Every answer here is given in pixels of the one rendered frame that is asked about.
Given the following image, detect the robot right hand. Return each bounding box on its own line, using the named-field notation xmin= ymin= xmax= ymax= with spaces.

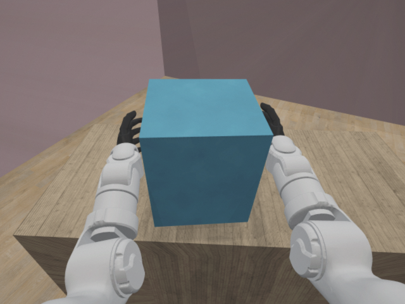
xmin=260 ymin=103 xmax=284 ymax=137

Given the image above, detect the right robot forearm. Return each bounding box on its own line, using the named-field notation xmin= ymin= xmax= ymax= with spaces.
xmin=266 ymin=136 xmax=373 ymax=266

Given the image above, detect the left robot upper arm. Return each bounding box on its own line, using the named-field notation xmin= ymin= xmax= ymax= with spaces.
xmin=41 ymin=237 xmax=145 ymax=304

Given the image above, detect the left robot forearm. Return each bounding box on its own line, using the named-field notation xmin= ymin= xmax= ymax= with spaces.
xmin=65 ymin=142 xmax=144 ymax=292

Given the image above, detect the pedestal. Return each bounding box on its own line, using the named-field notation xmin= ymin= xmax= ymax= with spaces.
xmin=13 ymin=124 xmax=405 ymax=304

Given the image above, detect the carton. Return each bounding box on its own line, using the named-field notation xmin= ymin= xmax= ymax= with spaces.
xmin=139 ymin=79 xmax=273 ymax=227

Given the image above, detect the right robot upper arm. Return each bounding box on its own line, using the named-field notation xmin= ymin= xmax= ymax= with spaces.
xmin=289 ymin=220 xmax=405 ymax=304

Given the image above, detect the robot left hand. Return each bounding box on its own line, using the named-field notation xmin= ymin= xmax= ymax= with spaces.
xmin=116 ymin=111 xmax=142 ymax=152

